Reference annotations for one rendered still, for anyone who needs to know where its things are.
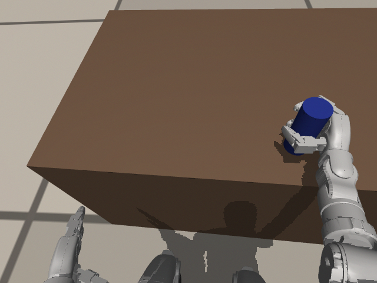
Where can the right robot arm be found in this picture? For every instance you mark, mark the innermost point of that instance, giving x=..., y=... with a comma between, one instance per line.
x=350, y=242

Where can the left robot hand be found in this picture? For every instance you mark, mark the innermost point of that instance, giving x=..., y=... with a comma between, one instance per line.
x=65, y=258

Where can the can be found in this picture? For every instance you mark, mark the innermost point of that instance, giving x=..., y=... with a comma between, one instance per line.
x=310, y=120

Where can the right robot hand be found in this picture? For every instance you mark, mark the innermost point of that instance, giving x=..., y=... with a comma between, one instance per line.
x=334, y=135

